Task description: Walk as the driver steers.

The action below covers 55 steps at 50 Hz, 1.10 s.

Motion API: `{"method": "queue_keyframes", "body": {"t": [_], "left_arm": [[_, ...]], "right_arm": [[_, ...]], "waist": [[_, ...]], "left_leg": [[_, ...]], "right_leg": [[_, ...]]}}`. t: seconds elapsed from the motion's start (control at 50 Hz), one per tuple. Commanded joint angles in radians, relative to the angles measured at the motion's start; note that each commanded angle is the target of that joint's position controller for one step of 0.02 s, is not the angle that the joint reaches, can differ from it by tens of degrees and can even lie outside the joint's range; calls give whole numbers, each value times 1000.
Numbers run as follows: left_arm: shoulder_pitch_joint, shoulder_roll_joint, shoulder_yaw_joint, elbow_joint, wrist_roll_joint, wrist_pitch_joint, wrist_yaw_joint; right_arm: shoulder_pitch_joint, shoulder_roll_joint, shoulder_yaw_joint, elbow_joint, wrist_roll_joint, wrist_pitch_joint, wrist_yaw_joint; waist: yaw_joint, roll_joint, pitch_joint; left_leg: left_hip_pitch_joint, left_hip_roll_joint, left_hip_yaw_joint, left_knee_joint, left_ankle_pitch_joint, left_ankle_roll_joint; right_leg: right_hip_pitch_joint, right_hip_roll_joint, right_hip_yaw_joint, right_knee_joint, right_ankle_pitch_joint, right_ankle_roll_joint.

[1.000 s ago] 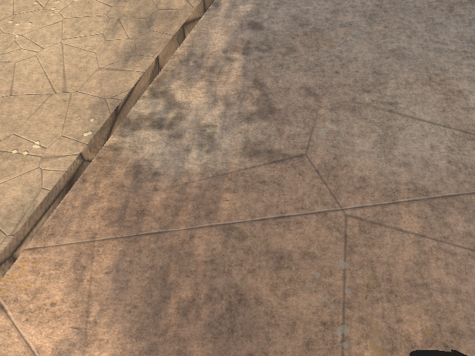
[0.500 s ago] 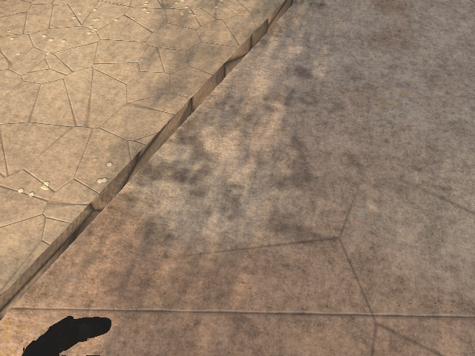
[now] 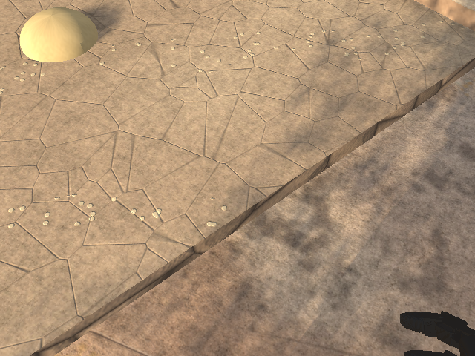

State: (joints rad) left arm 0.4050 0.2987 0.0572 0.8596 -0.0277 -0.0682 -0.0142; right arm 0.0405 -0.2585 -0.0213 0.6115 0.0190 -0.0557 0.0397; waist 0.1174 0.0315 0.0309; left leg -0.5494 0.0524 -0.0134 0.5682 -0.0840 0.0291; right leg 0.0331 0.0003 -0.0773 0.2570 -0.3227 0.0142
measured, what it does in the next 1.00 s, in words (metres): walks ahead, turning right: left foot, then right foot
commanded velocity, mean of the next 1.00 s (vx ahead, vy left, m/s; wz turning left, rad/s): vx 0.50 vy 0.00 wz -0.42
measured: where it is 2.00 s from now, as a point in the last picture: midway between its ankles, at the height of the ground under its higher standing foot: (353, 257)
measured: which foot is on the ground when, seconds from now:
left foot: up 0.00-0.02, down 0.04-0.60, up 0.62-1.00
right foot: down 0.00-0.06, up 0.08-0.56, down 0.58-1.00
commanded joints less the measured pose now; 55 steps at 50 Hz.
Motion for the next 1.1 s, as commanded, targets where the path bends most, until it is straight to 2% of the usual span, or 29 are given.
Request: {"method": "queue_keyframes", "body": {"t": [0.02,0.04,0.06,0.08,0.1,0.12,0.14,0.16,0.2,0.28,0.38,0.48,0.54,0.58,0.6,0.62,0.64,0.66,0.68,0.7,0.72,0.78,0.88,0.94,1.0,1.04,1.06,1.08,1.1], "left_arm": [[-49,194,41,-43,-10,4,10],[-36,167,29,-42,-4,4,12],[-39,98,-1,-76,30,-2,12],[61,15,-26,-91,15,-19,8],[-17,133,5,-80,-11,-27,5],[-87,155,16,-107,-24,-30,3],[-114,138,14,-106,-15,-27,8],[-117,127,18,-103,-1,-18,10],[-72,89,15,-86,-3,7,9],[-131,58,15,-110,2,29,11],[-282,26,-1,-162,10,19,-18],[-412,24,-8,-246,8,18,-51],[-352,65,14,-265,8,25,-60],[-102,146,64,-213,5,30,-46],[33,234,95,-185,4,43,-21],[-32,308,101,-217,-1,37,-16],[-5,226,77,-230,8,25,-19],[-30,177,64,-225,15,15,-18],[-89,152,56,-226,12,7,-19],[-149,116,46,-237,13,3,-16],[-181,103,39,-254,23,3,-11],[-179,128,46,-249,19,-1,3],[-117,164,58,-222,8,16,26],[-66,165,60,-200,1,23,27],[-59,153,59,-194,2,29,31],[-78,121,50,-202,8,34,30],[-77,63,29,-216,18,31,26],[41,0,9,-243,0,23,27],[58,73,15,-242,-11,20,30]], "right_arm": [[69,-135,-55,-49,-7,-18,-2],[213,-181,-80,-6,-12,-15,-12],[399,-266,-102,20,-26,-8,-29],[398,-303,-102,21,-31,-5,-27],[377,-208,-80,20,-22,-9,-24],[323,-178,-68,26,-15,-16,-24],[262,-148,-59,28,-17,-21,-21],[216,-119,-53,30,-22,-28,-18],[179,-102,-54,45,-32,-48,-17],[189,-121,-65,92,-41,-66,-30],[222,-160,-72,130,-32,-56,-47],[300,-193,-84,179,-12,-19,-55],[277,-233,-94,173,-5,5,-68],[248,-243,-94,163,1,18,-77],[274,-195,-75,144,-22,6,-78],[335,-74,-37,89,-37,-27,-61],[248,-165,-52,81,-8,-71,-39],[163,-183,-55,49,25,-89,-30],[153,-165,-49,49,12,-96,-34],[153,-174,-57,60,-15,-92,-42],[171,-177,-61,64,-25,-79,-42],[179,-143,-54,60,-38,-49,-44],[-12,-91,-28,16,-32,-49,-36],[-70,-118,-35,-2,-14,-59,-25],[-47,-161,-55,0,-10,-71,-19],[79,-188,-76,31,-13,-80,-26],[203,-229,-90,42,-33,-86,-34],[320,-317,-113,70,-52,-74,-37],[337,-263,-105,83,-24,-66,-29]], "waist": [[-142,-120,-52],[-207,-99,-144],[-273,54,-300],[-205,276,-407],[-243,137,-305],[-223,111,-176],[-187,56,-117],[-158,61,-70],[-115,79,-56],[-108,30,-2],[-160,6,42],[-197,-2,72],[-134,54,-8],[11,42,-143],[52,-87,-234],[-66,-313,-326],[10,-176,-400],[8,-124,-265],[-50,-22,-155],[-86,-16,-116],[-116,-37,-90],[-140,-51,-61],[-67,-97,-31],[-43,-117,-36],[-69,-148,-41],[-140,-162,-86],[-196,-96,-200],[-173,179,-341],[-177,254,-329]], "left_leg": [[230,-54,53,-88,-9,56],[464,-47,38,-88,0,84],[769,186,-220,-57,35,151],[949,367,-647,-199,-190,282],[860,339,-619,-251,-295,248],[741,307,-467,-274,-257,213],[626,262,-365,-303,-174,191],[540,225,-283,-338,-108,180],[443,197,-179,-396,-6,171],[422,190,-25,-437,158,170],[463,172,115,-459,180,136],[648,229,167,-380,312,118],[693,229,209,-193,766,85],[577,183,240,160,828,42],[315,128,236,470,427,-1],[-126,-116,109,839,-461,-68],[-229,-76,-109,895,-467,-41],[-272,-31,-103,850,-387,-18],[-240,14,-94,736,-317,-13],[-177,46,-89,640,-278,-22],[-115,59,-90,605,-252,-32],[-65,56,-58,479,-198,-82],[41,-18,-27,82,131,-112],[78,-44,-53,-19,161,-102],[115,-45,-81,-76,55,-65],[294,-40,-59,-135,18,-17],[516,86,-168,-117,-25,43],[865,316,-574,-177,-225,200],[880,385,-809,-258,-476,233]], "right_leg": [[-40,-236,99,111,678,-144],[-132,-187,69,295,698,-115],[-364,-121,33,639,346,-71],[-676,30,110,918,-262,-32],[-776,-17,206,1013,-248,-38],[-813,-57,190,1002,-149,-47],[-775,-96,174,962,-62,-40],[-742,-119,174,917,0,-31],[-653,-138,180,900,74,-15],[-723,-129,207,798,207,11],[-703,-106,128,509,419,-4],[-764,-84,61,380,320,-55],[-609,2,-25,376,168,-112],[-252,77,-32,295,187,-179],[56,-63,203,275,216,-239],[354,-308,808,142,74,-453],[382,-333,893,47,10,-446],[277,-298,735,41,55,-397],[112,-248,611,36,163,-355],[-1,-212,529,26,264,-330],[-88,-186,488,2,334,-326],[-227,-153,411,-33,454,-331],[-332,-61,315,-11,327,-246],[-281,-91,391,33,233,-228],[-193,-130,489,122,200,-206],[-205,-89,486,237,241,-166],[-290,-34,421,460,181,-130],[-618,112,268,798,-137,-53],[-791,55,260,974,-268,-36]]}}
